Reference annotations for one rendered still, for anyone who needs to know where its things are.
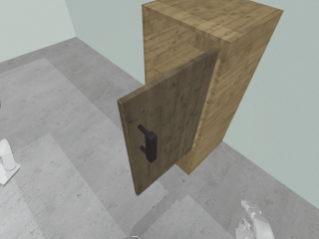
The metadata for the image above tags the handle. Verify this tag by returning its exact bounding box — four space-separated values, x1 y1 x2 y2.
138 124 158 163

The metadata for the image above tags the robot left hand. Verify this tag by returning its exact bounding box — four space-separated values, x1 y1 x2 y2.
0 101 21 187

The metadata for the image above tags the robot right hand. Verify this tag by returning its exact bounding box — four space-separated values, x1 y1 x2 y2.
235 199 274 239

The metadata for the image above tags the cupboard door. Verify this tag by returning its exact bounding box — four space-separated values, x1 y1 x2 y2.
117 47 220 196

